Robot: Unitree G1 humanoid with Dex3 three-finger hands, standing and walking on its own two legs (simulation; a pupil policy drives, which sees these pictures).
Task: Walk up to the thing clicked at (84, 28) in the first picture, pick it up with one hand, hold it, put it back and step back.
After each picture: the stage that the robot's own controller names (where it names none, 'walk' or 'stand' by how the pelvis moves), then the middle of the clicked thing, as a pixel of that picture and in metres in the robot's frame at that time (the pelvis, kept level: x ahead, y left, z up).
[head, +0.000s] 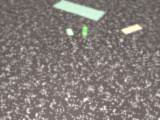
stand; (84, 31) +1.76 +0.00 -0.72
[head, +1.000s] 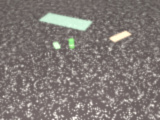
walk; (71, 43) +1.61 +0.28 -0.70
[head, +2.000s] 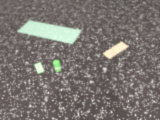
walk; (57, 65) +1.08 +0.38 -0.72
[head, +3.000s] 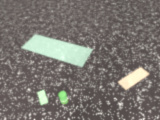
walk; (63, 97) +0.72 +0.28 -0.72
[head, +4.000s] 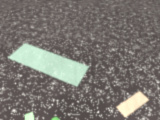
walk; out of the picture +0.50 +0.21 -0.69
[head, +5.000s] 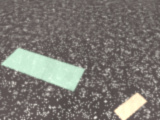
stand; out of the picture +0.43 +0.23 -0.72
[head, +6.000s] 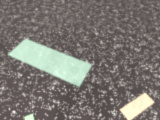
stand; out of the picture +0.41 +0.19 -0.71
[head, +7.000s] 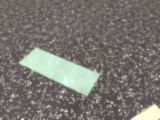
stand; out of the picture +0.40 +0.17 -0.72
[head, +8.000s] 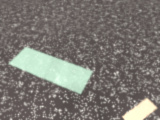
stand; out of the picture +0.38 +0.19 -0.72
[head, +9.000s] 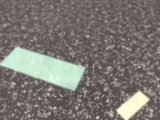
stand; out of the picture +0.39 +0.22 -0.72
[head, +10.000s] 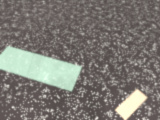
stand; out of the picture +0.33 +0.20 -0.71
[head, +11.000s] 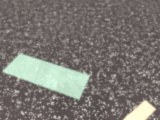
stand; out of the picture +0.33 +0.17 -0.72
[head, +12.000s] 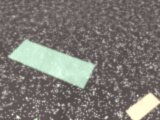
stand; out of the picture +0.37 +0.15 -0.70
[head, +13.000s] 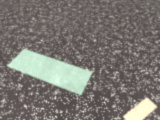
stand; out of the picture +0.37 +0.17 -0.73
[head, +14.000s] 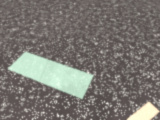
stand; out of the picture +0.35 +0.16 -0.73
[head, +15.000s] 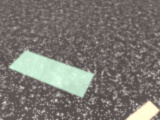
stand; out of the picture +0.35 +0.16 -0.73
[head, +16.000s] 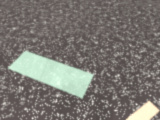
go down; out of the picture +0.35 +0.16 -0.73
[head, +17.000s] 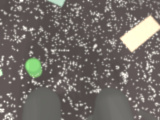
go down; (34, 68) +0.44 +0.19 -0.35
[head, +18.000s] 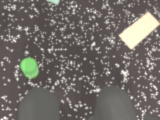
approach; (30, 68) +0.44 +0.20 -0.31
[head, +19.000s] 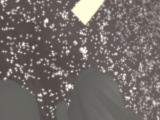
close in; out of the picture +0.43 +0.25 -0.23
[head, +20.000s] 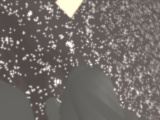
close; out of the picture +0.43 +0.26 -0.22
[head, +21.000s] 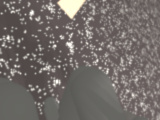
lift; out of the picture +0.42 +0.26 -0.24
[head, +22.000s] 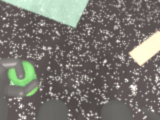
lift; (25, 79) +0.34 +0.20 -0.04
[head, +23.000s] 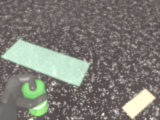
hold; (36, 98) +0.32 +0.17 +0.00
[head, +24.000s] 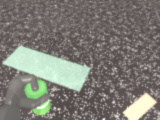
hold; (38, 97) +0.32 +0.17 +0.01
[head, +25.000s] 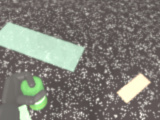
crouch; (35, 93) +0.34 +0.17 -0.05
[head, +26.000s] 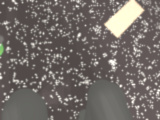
lower; out of the picture +0.48 +0.25 -0.10
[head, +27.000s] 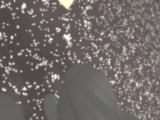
lower; out of the picture +0.45 +0.29 -0.23
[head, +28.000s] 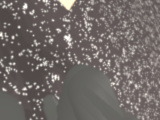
lower; out of the picture +0.45 +0.29 -0.23
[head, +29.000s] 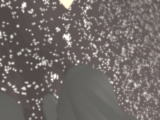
lower; out of the picture +0.45 +0.29 -0.23
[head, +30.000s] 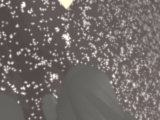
lower; out of the picture +0.45 +0.29 -0.23
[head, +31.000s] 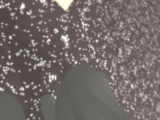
open; out of the picture +0.45 +0.27 -0.24
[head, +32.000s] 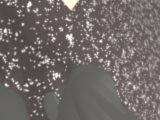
stand; out of the picture +0.45 +0.27 -0.24
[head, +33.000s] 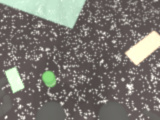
walk; (49, 79) +0.46 +0.18 -0.45
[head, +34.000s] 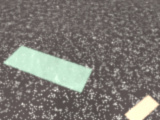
stand; out of the picture +0.40 +0.14 -0.66
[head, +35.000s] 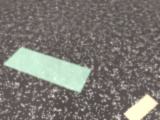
stand; out of the picture +0.40 +0.16 -0.67
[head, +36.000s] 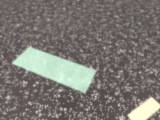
stand; out of the picture +0.41 +0.14 -0.71
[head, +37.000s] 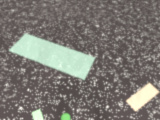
walk; out of the picture +0.44 +0.11 -0.70
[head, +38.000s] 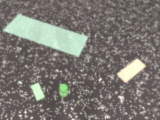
walk; (63, 90) +0.62 +0.12 -0.71
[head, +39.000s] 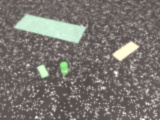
walk; (64, 68) +0.92 +0.26 -0.69
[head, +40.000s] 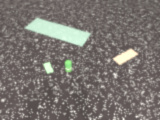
stand; (68, 66) +1.09 +0.16 -0.71
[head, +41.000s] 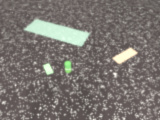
stand; (68, 66) +1.08 +0.17 -0.72
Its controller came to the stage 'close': yes
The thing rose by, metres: 0.71
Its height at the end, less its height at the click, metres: +0.00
